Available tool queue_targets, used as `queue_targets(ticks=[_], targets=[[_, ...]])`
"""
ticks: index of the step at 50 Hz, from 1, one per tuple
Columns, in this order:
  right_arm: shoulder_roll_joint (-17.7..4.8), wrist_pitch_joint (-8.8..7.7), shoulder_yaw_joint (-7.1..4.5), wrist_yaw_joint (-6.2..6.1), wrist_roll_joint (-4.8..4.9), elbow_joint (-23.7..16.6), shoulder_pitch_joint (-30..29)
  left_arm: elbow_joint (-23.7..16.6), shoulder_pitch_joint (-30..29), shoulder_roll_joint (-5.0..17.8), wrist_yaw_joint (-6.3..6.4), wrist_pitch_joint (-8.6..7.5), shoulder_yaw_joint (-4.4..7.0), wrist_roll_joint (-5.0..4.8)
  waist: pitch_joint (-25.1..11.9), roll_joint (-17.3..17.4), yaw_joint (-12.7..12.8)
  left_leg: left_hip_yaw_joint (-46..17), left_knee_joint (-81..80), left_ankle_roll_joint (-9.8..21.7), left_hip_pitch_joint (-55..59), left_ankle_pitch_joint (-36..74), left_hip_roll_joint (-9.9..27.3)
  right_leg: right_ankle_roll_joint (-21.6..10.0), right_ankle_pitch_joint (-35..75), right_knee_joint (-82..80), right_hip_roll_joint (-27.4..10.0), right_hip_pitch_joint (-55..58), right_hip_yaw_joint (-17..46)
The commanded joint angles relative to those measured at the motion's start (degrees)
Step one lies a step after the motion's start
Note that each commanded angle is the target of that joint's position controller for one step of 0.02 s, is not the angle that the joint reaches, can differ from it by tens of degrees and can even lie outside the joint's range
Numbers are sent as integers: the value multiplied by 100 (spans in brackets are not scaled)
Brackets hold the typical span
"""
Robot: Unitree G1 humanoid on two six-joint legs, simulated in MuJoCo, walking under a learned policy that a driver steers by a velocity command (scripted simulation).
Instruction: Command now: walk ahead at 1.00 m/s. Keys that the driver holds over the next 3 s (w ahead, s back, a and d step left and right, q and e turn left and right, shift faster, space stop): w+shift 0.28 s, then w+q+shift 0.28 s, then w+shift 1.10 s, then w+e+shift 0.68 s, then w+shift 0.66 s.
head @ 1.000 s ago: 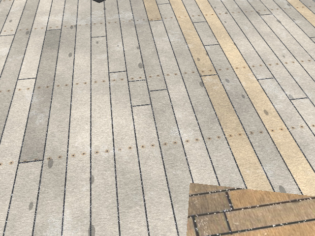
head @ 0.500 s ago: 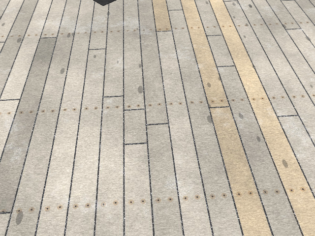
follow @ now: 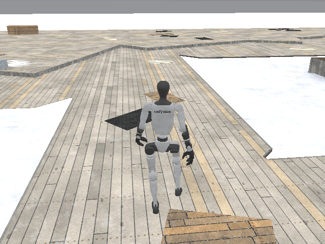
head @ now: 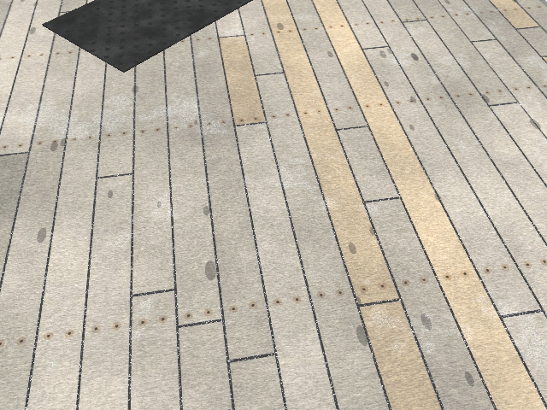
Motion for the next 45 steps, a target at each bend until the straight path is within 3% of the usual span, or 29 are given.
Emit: queue_targets(ticks=[1,4,7,8,9,10,11,12,13,14,15,17,18,21,24,27,30,32,33,34,35,36,37,38,39,40,41,42,45], targets=[[-585,-217,-62,34,93,-495,-521,-497,-593,143,-103,-54,-90,-65,862,244,277,-760,-1627,657,-1487,857,1165,73,1250,-1668,45,729,-436],[-782,-254,-82,14,144,-352,-131,-632,-1077,251,-102,-85,-98,-135,996,297,82,-549,-1941,578,-602,2231,1436,-130,1944,-2612,262,1103,-683],[-1046,-148,-99,-52,28,-257,0,-610,-853,535,10,-105,7,-59,481,566,250,-264,-838,391,900,5394,1646,-385,1067,-2883,793,1332,-930],[-1173,-64,-126,-112,-53,-217,17,-481,-350,684,64,-106,81,-40,85,727,522,-201,6,305,1177,6236,1699,-469,565,-2865,1021,1825,-929],[-1309,40,-167,-190,-130,-219,-89,-162,701,867,137,-102,183,-57,-475,882,1006,-142,1272,238,1024,6493,1728,-555,88,-2802,1172,2873,-878],[-1264,101,-162,-230,-173,-267,-275,226,1991,1110,229,-85,314,-21,-1060,798,1624,-82,3011,181,272,5707,1542,-674,-184,-2799,938,4259,-622],[-503,84,-3,-130,-72,-490,53,347,2659,1685,328,-74,488,137,-1851,-285,1439,-104,5400,139,-1516,2752,982,-928,-2058,-2744,-514,5911,1184],[-114,-44,89,-23,214,-627,583,385,2514,1854,230,-51,570,106,-2693,-1721,894,-841,7034,38,-3192,-1270,55,-1484,-3346,-4167,-1566,6830,4552],[-611,-62,-3,-99,177,-749,-217,369,1916,1408,160,-56,538,20,-1807,-756,867,-1116,7174,226,-3906,-770,537,-1230,-3103,-4455,-1199,6336,4140],[-656,-91,-3,-104,151,-898,-883,395,1567,1007,147,-124,458,-28,-917,-71,823,-1001,6788,215,-3993,-185,790,-1104,-2081,-4428,-1019,5318,3004],[-492,-73,30,-90,78,-914,-1098,473,1477,728,120,-183,396,21,-455,443,657,-1069,6333,249,-3661,-45,1001,-845,-1104,-4444,-739,4460,2139],[-218,142,113,56,-74,-902,-836,614,1285,373,193,-238,280,-15,-231,51,180,-1093,5985,135,-3168,31,1242,-667,-1569,-4942,-554,3319,1516],[-164,243,114,121,-87,-950,-881,666,1310,355,193,-307,260,-53,-53,-121,104,-1096,5858,79,-3169,63,1291,-622,-1527,-5135,-564,3056,1297],[-129,403,152,204,-79,-1297,-1707,789,1507,485,155,-456,274,-141,558,-55,124,-907,5170,-30,-3743,762,1409,-369,-586,-5600,-388,2719,250],[-166,353,199,258,3,-1542,-2433,826,1663,398,143,-527,224,-142,779,74,266,-356,3956,51,-3714,1805,1200,-82,1017,-5718,69,2852,-904],[-119,292,273,345,1,-1812,-3114,910,1971,573,246,-555,201,-199,908,95,378,213,2660,256,-3370,2452,998,102,2444,-5881,-61,3411,-1415],[-304,263,248,318,-59,-1740,-2973,982,2327,827,429,-436,185,-169,534,-214,250,673,2132,491,-2826,2086,306,245,5898,-5085,-255,4572,-1573],[-598,262,148,254,-75,-1424,-1854,928,2159,1199,566,-233,268,-63,-118,-581,-398,612,2012,654,-1720,1262,-111,197,7375,-3469,-478,4914,-1524],[-873,274,13,184,-66,-1047,-659,844,1881,1323,579,-133,312,21,-660,-691,-943,368,1947,809,-668,875,-141,99,7288,-2071,-546,4741,-1429],[-1101,312,-149,75,-104,-757,383,787,1601,1375,551,-71,347,28,-980,-608,-1472,-66,1523,984,472,428,92,-57,6155,-217,-368,4038,-1455],[-1578,390,-307,-47,-91,-703,318,545,1657,749,412,-168,235,24,-1064,930,-865,-1713,1770,1080,1451,248,1281,-55,150,1903,472,2354,-1337],[-1850,396,-388,-29,-182,-834,-14,244,2346,340,273,-245,120,-321,-2052,1838,-204,-4927,735,2213,3071,-965,2475,74,-2261,3538,1121,79,-135],[-1418,374,-374,-34,-128,-872,-252,140,1373,644,311,-341,125,-270,-1385,442,-494,-4729,29,1858,2582,-1131,2258,-124,-1526,3347,746,-551,283],[-1116,335,-308,-53,-103,-777,-483,55,1145,632,291,-390,126,-286,-523,-14,-230,-3981,-152,1588,1555,-759,2146,-171,-1133,2817,508,-547,219],[-818,284,-234,-50,-120,-726,-707,77,990,504,281,-362,100,-202,-52,-519,35,-3366,-260,1333,636,-254,1917,-162,-1011,2342,288,-238,209],[-644,203,-155,-74,-107,-724,-823,100,1040,390,252,-260,63,-84,129,-558,271,-2873,-269,1187,-108,279,1671,-111,-956,2051,161,217,263],[-479,142,-79,-101,-47,-659,-896,130,1220,235,185,-120,20,-1,140,-324,499,-2529,-490,1061,-606,66,1480,-13,-924,1761,31,533,246],[-428,63,-48,-100,12,-638,-876,111,1187,209,133,-27,12,31,273,-196,560,-2265,-623,1014,-906,162,1331,74,-960,1496,-74,583,200],[-690,-79,-90,-49,65,-572,-545,-351,137,231,38,46,-36,30,744,125,344,-1577,-1105,900,-1250,1180,1027,247,-217,177,-165,199,-279]])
